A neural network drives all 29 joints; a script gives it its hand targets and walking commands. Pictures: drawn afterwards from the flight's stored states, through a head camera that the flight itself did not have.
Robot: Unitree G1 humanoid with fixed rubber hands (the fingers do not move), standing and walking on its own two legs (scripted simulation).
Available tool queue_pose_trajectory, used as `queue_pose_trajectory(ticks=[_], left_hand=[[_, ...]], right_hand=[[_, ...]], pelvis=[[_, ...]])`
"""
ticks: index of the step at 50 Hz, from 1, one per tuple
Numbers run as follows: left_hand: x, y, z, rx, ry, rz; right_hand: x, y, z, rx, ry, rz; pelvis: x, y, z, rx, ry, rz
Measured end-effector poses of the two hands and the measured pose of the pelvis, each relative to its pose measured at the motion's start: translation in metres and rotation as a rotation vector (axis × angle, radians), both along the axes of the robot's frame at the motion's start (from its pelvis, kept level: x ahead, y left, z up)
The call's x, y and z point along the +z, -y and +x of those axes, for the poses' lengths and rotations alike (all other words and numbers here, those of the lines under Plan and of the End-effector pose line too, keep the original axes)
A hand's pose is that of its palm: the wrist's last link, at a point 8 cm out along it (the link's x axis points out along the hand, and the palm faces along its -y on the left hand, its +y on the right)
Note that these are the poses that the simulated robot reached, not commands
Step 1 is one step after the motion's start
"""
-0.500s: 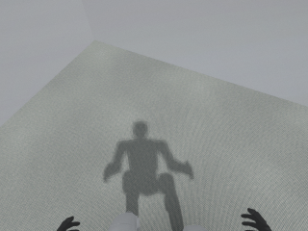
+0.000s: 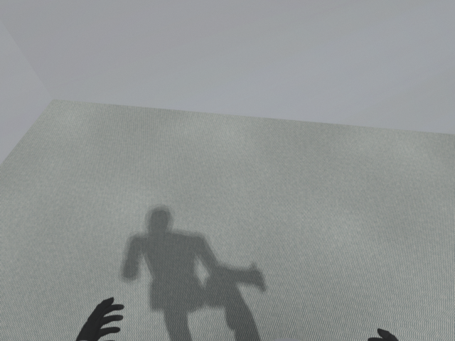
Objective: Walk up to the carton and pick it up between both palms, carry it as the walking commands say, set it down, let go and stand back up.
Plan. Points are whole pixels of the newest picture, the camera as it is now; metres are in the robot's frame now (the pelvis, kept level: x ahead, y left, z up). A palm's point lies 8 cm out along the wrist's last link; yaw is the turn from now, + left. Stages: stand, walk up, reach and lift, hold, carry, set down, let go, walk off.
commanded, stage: walk up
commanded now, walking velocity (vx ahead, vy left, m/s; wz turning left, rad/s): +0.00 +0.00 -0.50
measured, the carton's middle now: out of the picture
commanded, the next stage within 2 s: none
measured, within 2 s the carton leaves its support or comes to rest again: neither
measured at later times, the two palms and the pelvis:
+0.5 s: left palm (92, 332) +0.16 +0.26 -0.12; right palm out of the picture +0.04 -0.26 -0.08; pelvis +0.00 +0.03 +0.01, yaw -14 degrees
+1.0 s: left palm (122, 309) +0.19 +0.21 -0.09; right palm out of the picture -0.04 -0.28 -0.11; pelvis -0.01 +0.01 +0.01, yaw -29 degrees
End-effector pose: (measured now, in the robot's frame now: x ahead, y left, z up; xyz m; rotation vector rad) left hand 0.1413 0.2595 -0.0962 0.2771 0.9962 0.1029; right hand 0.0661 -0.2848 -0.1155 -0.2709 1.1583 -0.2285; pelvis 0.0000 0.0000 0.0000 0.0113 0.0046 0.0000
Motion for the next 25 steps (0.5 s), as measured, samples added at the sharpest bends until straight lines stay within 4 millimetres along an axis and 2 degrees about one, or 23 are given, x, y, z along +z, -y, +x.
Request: queue_pose_trajectory(ticks=[2,4,7,11,17,20,25], left_hand=[[0.002,0.008,0.002,-0.021,0.006,0.018],[0.006,0.011,-0.004,-0.035,-0.018,0.039],[0.009,0.008,-0.016,-0.030,-0.070,0.063],[0.009,0.001,-0.021,-0.028,-0.095,0.072],[-0.008,-0.014,-0.016,-0.052,-0.120,0.040],[-0.022,-0.019,-0.006,-0.090,-0.126,0.014],[-0.021,-0.005,0.021,-0.171,-0.109,-0.036]], right_hand=[[-0.010,0.004,-0.006,-0.020,-0.006,0.022],[-0.010,0.003,-0.006,-0.044,-0.001,0.043],[-0.004,-0.001,0.002,-0.053,0.029,0.061],[0.006,-0.003,0.012,-0.055,0.063,0.052],[0.021,-0.012,0.026,-0.079,0.128,-0.002],[0.025,-0.020,0.015,-0.103,0.139,-0.042],[0.037,-0.028,-0.025,-0.171,0.093,-0.062]], pelvis=[[-0.003,0.004,0.000,-0.018,0.011,-0.010],[0.001,0.007,0.000,-0.046,0.014,-0.003],[0.008,0.007,0.001,-0.081,0.012,0.005],[0.012,0.004,0.002,-0.114,0.010,0.006],[0.008,-0.013,0.004,-0.160,0.002,-0.015],[0.002,-0.023,0.004,-0.187,0.005,-0.016],[0.011,-0.031,0.003,-0.250,0.008,-0.035]])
